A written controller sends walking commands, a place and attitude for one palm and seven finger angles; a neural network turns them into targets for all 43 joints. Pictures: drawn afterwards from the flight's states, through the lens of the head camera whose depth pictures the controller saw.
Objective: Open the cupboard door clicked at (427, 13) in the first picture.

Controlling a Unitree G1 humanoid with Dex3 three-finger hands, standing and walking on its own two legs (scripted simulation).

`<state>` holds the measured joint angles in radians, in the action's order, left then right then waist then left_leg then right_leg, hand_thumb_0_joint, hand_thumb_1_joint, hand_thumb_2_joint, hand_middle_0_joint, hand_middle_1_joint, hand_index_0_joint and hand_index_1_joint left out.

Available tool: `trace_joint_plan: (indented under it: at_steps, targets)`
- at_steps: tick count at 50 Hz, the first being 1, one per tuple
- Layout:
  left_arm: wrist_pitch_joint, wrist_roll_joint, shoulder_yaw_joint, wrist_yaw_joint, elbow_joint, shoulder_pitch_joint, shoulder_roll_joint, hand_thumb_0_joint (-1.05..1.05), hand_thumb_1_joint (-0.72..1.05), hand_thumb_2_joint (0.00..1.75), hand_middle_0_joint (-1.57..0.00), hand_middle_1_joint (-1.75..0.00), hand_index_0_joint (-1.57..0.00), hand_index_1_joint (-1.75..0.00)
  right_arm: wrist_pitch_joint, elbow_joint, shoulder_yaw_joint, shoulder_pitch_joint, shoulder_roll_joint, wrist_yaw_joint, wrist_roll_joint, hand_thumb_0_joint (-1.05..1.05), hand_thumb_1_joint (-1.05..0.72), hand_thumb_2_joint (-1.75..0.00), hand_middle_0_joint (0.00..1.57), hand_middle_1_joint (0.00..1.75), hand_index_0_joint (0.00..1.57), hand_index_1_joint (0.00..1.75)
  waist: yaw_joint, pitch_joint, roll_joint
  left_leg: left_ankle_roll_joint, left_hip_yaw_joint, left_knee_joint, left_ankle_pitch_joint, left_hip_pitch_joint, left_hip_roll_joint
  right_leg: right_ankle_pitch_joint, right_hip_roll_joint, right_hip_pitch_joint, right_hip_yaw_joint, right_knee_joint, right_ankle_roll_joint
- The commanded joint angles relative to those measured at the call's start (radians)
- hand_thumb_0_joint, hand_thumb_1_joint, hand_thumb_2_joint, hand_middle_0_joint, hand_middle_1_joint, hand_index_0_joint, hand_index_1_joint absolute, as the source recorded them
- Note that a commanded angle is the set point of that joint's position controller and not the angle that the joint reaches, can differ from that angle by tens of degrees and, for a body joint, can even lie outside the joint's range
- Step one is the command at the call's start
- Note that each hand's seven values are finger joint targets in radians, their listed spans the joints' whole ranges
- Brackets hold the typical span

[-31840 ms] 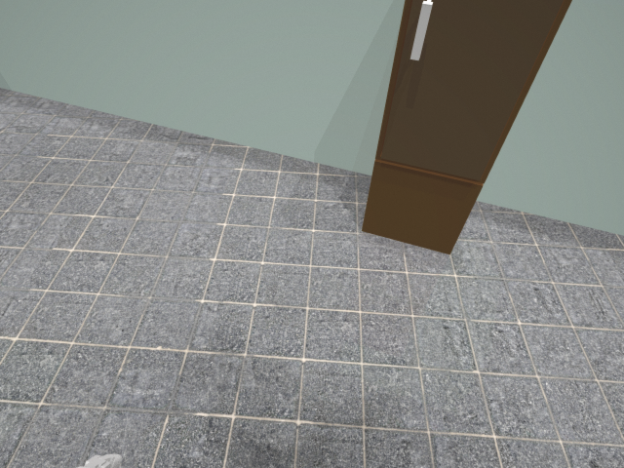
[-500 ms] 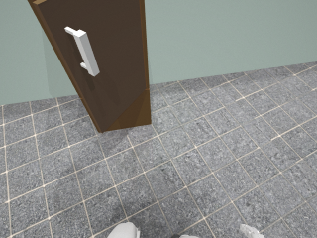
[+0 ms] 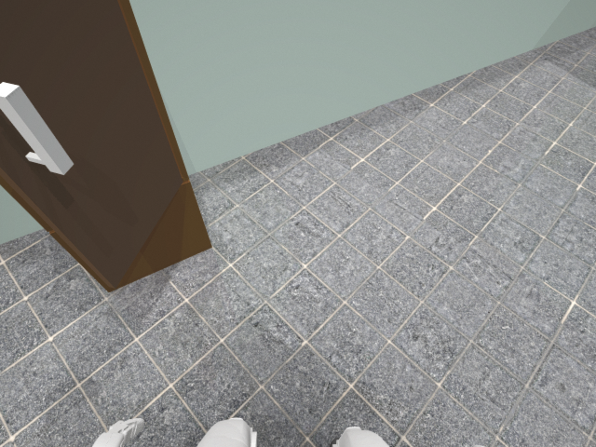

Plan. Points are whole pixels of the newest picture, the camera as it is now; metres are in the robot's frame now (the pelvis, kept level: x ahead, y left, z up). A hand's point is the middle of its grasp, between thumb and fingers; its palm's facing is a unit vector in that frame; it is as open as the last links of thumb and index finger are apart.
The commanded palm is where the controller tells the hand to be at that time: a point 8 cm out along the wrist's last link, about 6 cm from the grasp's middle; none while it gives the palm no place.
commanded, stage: walk to a spot facing it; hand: left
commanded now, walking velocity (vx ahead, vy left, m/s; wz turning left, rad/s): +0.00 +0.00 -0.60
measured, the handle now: (23, 129) +0.48 +0.41 +0.12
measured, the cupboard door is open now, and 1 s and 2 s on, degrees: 44 44 44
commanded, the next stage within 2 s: none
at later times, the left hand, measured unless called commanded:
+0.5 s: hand (194, 426) +0.16 +0.17 -0.16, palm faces -0.32 -0.92 -0.21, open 7.4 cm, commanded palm none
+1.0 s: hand (317, 313) +0.34 -0.02 -0.15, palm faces -0.60 -0.77 -0.20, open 7.4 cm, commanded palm none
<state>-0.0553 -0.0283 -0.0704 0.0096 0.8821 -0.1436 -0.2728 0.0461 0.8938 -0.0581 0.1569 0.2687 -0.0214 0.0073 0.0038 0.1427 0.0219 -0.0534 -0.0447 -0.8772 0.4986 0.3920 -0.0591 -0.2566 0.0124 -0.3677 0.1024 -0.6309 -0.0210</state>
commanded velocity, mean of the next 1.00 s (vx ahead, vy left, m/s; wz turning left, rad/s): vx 0.22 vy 0.00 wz -0.55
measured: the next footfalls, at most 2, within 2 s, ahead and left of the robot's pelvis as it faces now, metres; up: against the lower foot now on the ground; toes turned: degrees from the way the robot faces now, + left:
right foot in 0.30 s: +0.01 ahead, -0.15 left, +0.00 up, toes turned -13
right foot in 0.90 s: +0.10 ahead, -0.24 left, +0.00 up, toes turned -38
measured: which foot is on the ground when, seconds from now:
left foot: down 0.00-0.88, up 0.90-1.00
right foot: down 0.00-0.04, up 0.06-0.28, down 0.30-0.52, up 0.54-0.88, down 0.90-1.00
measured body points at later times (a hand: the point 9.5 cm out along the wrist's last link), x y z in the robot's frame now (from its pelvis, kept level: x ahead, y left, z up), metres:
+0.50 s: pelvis +0.01 +0.00 +0.01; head +0.06 +0.00 +0.45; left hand +0.17 +0.21 -0.14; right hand +0.00 -0.28 -0.12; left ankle +0.05 +0.12 -0.70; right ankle -0.02 -0.14 -0.72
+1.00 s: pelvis +0.11 -0.09 +0.00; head +0.16 -0.11 +0.44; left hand +0.37 +0.03 -0.14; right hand -0.08 -0.28 -0.14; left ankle +0.14 +0.07 -0.66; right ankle +0.07 -0.22 -0.72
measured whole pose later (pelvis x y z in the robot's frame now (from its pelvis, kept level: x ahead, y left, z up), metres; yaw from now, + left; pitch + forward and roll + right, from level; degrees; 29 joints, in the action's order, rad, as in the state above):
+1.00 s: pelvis +0.11 -0.09 +0.00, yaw -35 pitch +0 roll -1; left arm 0.02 -0.02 -0.07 0.03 0.89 -0.08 -0.24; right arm 0.02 1.02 -0.04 0.34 0.23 0.01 0.03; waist 0.06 0.12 0.00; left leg -0.06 -0.07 -1.14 0.49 0.42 -0.18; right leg -0.26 -0.02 -0.36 -0.05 -0.63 0.01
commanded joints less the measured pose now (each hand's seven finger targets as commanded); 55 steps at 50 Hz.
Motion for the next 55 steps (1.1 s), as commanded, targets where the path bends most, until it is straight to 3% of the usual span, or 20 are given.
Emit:
trace_joint_plan:
  at_steps: [1, 2, 3, 8, 12, 13, 15, 18, 24, 25, 26, 28, 33, 39, 42, 43, 44, 45, 49, 55]
  targets:
    - [0.004, 0.014, -0.036, -0.006, -0.091, 0.061, -0.145, 0.0, 0.9, 0.9, -0.2, -0.3, -0.2, -0.3, -0.041, -0.024, -0.022, 0.189, 0.104, -0.016, 0.005, 0.0, -0.9, -0.9, 0.2, 0.3, 0.2, 0.3, 0.071, -0.171, -0.029, 0.04, 0.104, 0.485, -0.122, -0.308, -0.061, -0.065, -0.076, -0.171, 0.183, 0.094, 0.079]
    - [-0.004, 0.025, -0.022, 0.007, -0.113, 0.041, -0.078, 0.0, 0.9, 0.9, -0.2, -0.3, -0.2, -0.3, -0.049, -0.039, -0.044, 0.178, 0.214, -0.02, 0.028, 0.0, -0.9, -0.9, 0.2, 0.3, 0.2, 0.3, 0.06, -0.132, -0.361, 0.136, 0.417, 0.666, -0.004, -0.304, -0.329, -0.265, 0.061, -0.303, 0.001, -0.19, 0.01]
    - [0.006, 0.02, -0.029, 0.015, -0.132, 0.076, -0.109, 0.0, 0.9, 0.9, -0.2, -0.3, -0.2, -0.3, -0.059, -0.063, -0.045, 0.16, 0.24, -0.03, 0.025, 0.0, -0.9, -0.9, 0.2, 0.3, 0.2, 0.3, 0.054, -0.125, -0.276, 0.22, 0.486, 0.701, -0.053, -0.177, -0.452, -0.299, -0.007, -0.234, -0.035, -0.367, -0.009]
    - [0.006, 0.012, -0.017, 0.037, -0.087, 0.056, -0.041, 0.0, 0.9, 0.9, -0.2, -0.3, -0.2, -0.3, -0.063, -0.052, -0.025, 0.088, 0.167, -0.024, 0.035, 0.0, -0.9, -0.9, 0.2, 0.3, 0.2, 0.3, 0.006, -0.142, -0.247, 0.161, 0.067, 0.506, -0.616, -0.212, -0.271, -0.248, -0.037, -0.113, -0.147, -0.32, -0.022]
    - [0.022, 0.018, -0.015, 0.031, -0.064, -0.002, -0.053, 0.0, 0.9, 0.9, -0.2, -0.3, -0.2, -0.3, -0.054, -0.027, -0.039, 0.144, 0.19, -0.014, 0.023, 0.0, -0.9, -0.9, 0.2, 0.3, 0.2, 0.3, 0.006, -0.215, -0.223, 0.096, -0.026, 0.364, -0.664, -0.229, -0.261, -0.068, 0.004, 0.133, -0.205, 0.056, 0.012]
    - [0.027, 0.014, -0.024, 0.024, -0.05, -0.052, -0.092, 0.0, 0.9, 0.9, -0.2, -0.3, -0.2, -0.3, -0.05, -0.038, -0.041, 0.128, 0.176, -0.009, 0.015, 0.0, -0.9, -0.9, 0.2, 0.3, 0.2, 0.3, -0.015, -0.2, -0.151, 0.049, -0.059, 0.279, -0.552, -0.137, -0.228, 0.1, -0.034, 0.236, -0.144, 0.181, 0.037]
    - [0.033, 0.01, -0.059, -0.001, -0.021, -0.145, -0.264, 0.0, 0.9, 0.9, -0.2, -0.3, -0.2, -0.3, -0.036, -0.108, -0.016, 0.037, 0.069, -0.005, -0.001, 0.0, -0.9, -0.9, 0.2, 0.3, 0.2, 0.3, -0.09, -0.172, 0.261, -0.029, -0.099, -0.093, 0.154, 0.167, -0.033, 0.462, -0.418, 0.311, 0.331, 0.321, 0.234]
    - [0.03, 0.004, -0.058, -0.017, -0.037, -0.059, -0.198, 0.0, 0.9, 0.9, -0.2, -0.3, -0.2, -0.3, -0.036, -0.094, -0.024, 0.029, 0.076, -0.005, 0.003, 0.0, -0.9, -0.9, 0.2, 0.3, 0.2, 0.3, -0.04, -0.195, 0.224, -0.017, 0.023, -0.192, 0.043, 0.201, -0.046, 0.279, -0.287, 0.284, 0.296, 0.263, 0.243]
    - [0.039, 0.004, -0.05, 0.005, -0.045, 0.028, -0.179, 0.0, 0.9, 0.9, -0.2, -0.3, -0.2, -0.3, -0.059, -0.048, -0.019, 0.14, 0.041, 0.013, 0.009, 0.0, -0.9, -0.9, 0.2, 0.3, 0.2, 0.3, 0.045, -0.136, 0.126, -0.007, -0.068, 0.325, -0.14, -0.238, 0.032, -0.276, -0.159, -0.055, 0.249, 0.258, 0.159]
    - [0.037, 0.008, -0.038, 0.012, -0.064, 0.05, -0.13, 0.0, 0.9, 0.9, -0.2, -0.3, -0.2, -0.3, -0.069, -0.022, -0.028, 0.219, 0.094, 0.0, 0.013, 0.0, -0.9, -0.9, 0.2, 0.3, 0.2, 0.3, 0.084, -0.124, -0.002, 0.023, 0.024, 0.475, -0.053, -0.408, -0.042, -0.368, -0.08, -0.236, 0.191, 0.142, 0.106]
    - [0.034, 0.015, -0.021, 0.024, -0.104, 0.076, -0.047, 0.0, 0.9, 0.9, -0.2, -0.3, -0.2, -0.3, -0.077, -0.002, -0.052, 0.318, 0.209, -0.009, 0.037, 0.0, -0.9, -0.9, 0.2, 0.3, 0.2, 0.3, 0.134, -0.119, -0.363, 0.113, 0.395, 0.66, 0.239, -0.487, -0.328, -0.397, 0.079, -0.428, -0.011, -0.204, 0.033]
    - [0.05, 0.002, -0.032, 0.042, -0.157, 0.187, -0.078, 0.0, 0.9, 0.9, -0.2, -0.3, -0.2, -0.3, -0.097, -0.016, -0.052, 0.324, 0.238, -0.012, 0.038, 0.0, -0.9, -0.9, 0.2, 0.3, 0.2, 0.3, 0.12, -0.081, -0.178, 0.245, 0.581, 0.755, 0.256, -0.346, -0.509, -0.278, -0.06, -0.445, -0.033, -0.486, 0.021]
    - [0.042, -0.001, -0.018, 0.074, -0.09, 0.128, -0.002, 0.0, 0.9, 0.9, -0.2, -0.3, -0.2, -0.3, -0.116, -0.002, -0.013, 0.241, 0.107, -0.01, 0.029, 0.0, -0.9, -0.9, 0.2, 0.3, 0.2, 0.3, 0.045, -0.093, -0.206, 0.129, 0.031, 0.656, -0.316, -0.373, -0.272, -0.031, -0.102, -0.357, -0.141, -0.424, -0.01]
    - [0.039, 0.0, -0.008, 0.075, -0.099, 0.21, -0.004, 0.0, 0.9, 0.9, -0.2, -0.3, -0.2, -0.3, -0.108, 0.041, -0.015, 0.297, 0.116, 0.002, 0.038, 0.0, -0.9, -0.9, 0.2, 0.3, 0.2, 0.3, 0.062, -0.081, -0.194, 0.123, -0.096, 0.646, -0.354, -0.312, -0.311, -0.041, -0.078, -0.159, -0.225, -0.124, 0.013]
    - [0.051, -0.001, -0.02, 0.069, -0.054, 0.088, -0.036, 0.0, 0.9, 0.9, -0.2, -0.3, -0.2, -0.3, -0.1, 0.041, -0.015, 0.263, 0.133, 0.006, 0.036, 0.0, -0.9, -0.9, 0.2, 0.3, 0.2, 0.3, -0.011, -0.122, -0.157, 0.089, -0.173, 0.43, -0.476, -0.235, -0.285, -0.045, -0.019, 0.129, -0.269, 0.028, 0.049]
    - [0.062, -0.004, -0.032, 0.059, 0.0, -0.083, -0.084, 0.0, 0.9, 0.9, -0.2, -0.3, -0.2, -0.3, -0.102, 0.03, -0.011, 0.233, 0.113, 0.014, 0.025, 0.0, -0.9, -0.9, 0.2, 0.3, 0.2, 0.3, -0.09, -0.192, -0.071, 0.053, -0.237, 0.189, -0.548, -0.098, -0.224, -0.039, -0.011, 0.394, -0.228, 0.095, 0.097]
    - [0.078, -0.008, -0.071, 0.04, 0.05, -0.279, -0.22, 0.0, 0.9, 0.9, -0.2, -0.3, -0.2, -0.3, -0.105, -0.02, 0.005, 0.178, 0.044, 0.024, 0.001, 0.0, -0.9, -0.9, 0.2, 0.3, 0.2, 0.3, -0.178, -0.299, 0.224, 0.002, -0.285, -0.177, -0.221, 0.226, -0.097, -0.172, -0.294, 0.675, 0.213, 0.23, 0.212]
    - [0.076, 0.022, -0.084, 0.026, 0.075, -0.331, -0.281, 0.0, 0.9, 0.9, -0.2, -0.3, -0.2, -0.3, -0.105, -0.071, 0.005, 0.085, 0.044, 0.02, -0.002, 0.0, -0.9, -0.9, 0.2, 0.3, 0.2, 0.3, -0.186, -0.274, 0.264, -0.001, -0.102, -0.402, 0.147, 0.386, -0.049, -0.129, -0.453, 0.618, 0.495, 0.385, 0.293]
    - [0.083, 0.002, -0.041, -0.003, -0.024, -0.006, -0.136, 0.0, 0.9, 0.9, -0.2, -0.3, -0.2, -0.3, -0.08, -0.017, -0.016, 0.108, 0.04, 0.025, 0.02, 0.0, -0.9, -0.9, 0.2, 0.3, 0.2, 0.3, 0.002, -0.137, 0.18, -0.01, 0.031, -0.248, -0.066, 0.188, -0.136, -0.216, -0.299, 0.098, 0.203, 0.411, 0.221]
    - [0.088, 0.002, -0.041, 0.017, 0.006, 0.036, -0.119, 0.0, 0.9, 0.9, -0.2, -0.3, -0.2, -0.3, -0.097, 0.05, -0.012, 0.27, 0.006, 0.034, 0.024, 0.0, -0.9, -0.9, 0.2, 0.3, 0.2, 0.3, 0.094, -0.151, 0.047, -0.011, -0.118, 0.292, -0.28, -0.267, -0.004, -0.279, -0.155, -0.095, 0.063, 0.275, 0.159]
